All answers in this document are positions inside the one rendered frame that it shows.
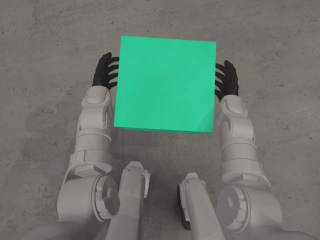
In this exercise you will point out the left robot upper arm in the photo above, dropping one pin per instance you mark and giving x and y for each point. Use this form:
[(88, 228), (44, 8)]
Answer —
[(85, 205)]

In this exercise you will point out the carton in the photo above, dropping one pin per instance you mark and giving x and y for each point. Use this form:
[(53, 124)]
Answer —
[(166, 85)]

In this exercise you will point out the left robot forearm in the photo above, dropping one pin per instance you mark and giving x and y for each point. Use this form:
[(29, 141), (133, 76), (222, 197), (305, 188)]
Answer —
[(92, 154)]

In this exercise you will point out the left robot thigh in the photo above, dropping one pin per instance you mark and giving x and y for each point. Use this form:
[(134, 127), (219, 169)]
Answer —
[(127, 224)]

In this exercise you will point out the left robot shin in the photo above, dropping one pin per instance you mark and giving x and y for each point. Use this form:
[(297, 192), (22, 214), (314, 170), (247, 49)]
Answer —
[(131, 164)]

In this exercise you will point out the left robot hand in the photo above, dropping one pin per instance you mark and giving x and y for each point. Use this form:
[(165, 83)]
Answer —
[(102, 76)]

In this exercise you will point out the right robot hand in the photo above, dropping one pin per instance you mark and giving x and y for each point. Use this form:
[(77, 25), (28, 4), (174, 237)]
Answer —
[(229, 85)]

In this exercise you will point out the right robot upper arm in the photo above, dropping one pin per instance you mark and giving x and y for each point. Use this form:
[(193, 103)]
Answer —
[(250, 213)]

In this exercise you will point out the right robot forearm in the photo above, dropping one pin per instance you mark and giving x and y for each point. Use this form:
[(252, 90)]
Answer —
[(240, 161)]

